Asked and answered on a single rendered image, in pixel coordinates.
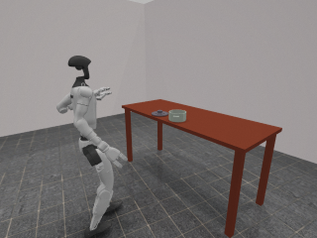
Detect robot right upper arm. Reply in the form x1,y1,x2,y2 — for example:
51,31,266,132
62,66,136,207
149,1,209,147
73,86,93,129

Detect right robot hand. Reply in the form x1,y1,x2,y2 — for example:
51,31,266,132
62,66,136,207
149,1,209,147
105,147,128,168

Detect lid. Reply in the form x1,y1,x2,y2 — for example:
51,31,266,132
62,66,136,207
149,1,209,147
152,111,168,117

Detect table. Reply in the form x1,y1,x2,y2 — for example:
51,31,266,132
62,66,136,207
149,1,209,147
122,99,282,238

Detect left robot foot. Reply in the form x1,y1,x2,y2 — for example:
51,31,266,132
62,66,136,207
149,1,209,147
104,199,123,215

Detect robot right forearm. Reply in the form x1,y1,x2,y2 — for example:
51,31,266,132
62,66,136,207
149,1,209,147
76,119,110,153

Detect humanoid robot head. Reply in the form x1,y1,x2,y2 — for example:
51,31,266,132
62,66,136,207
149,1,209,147
68,56,91,88

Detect robot left forearm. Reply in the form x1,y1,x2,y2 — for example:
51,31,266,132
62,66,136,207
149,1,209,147
66,104,73,110

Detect robot left upper arm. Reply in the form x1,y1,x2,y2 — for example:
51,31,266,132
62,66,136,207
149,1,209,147
56,91,72,114

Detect pot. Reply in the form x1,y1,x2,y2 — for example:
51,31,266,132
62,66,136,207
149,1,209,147
168,109,186,123

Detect left robot hand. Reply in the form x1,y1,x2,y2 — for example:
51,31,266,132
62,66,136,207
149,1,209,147
93,86,112,100

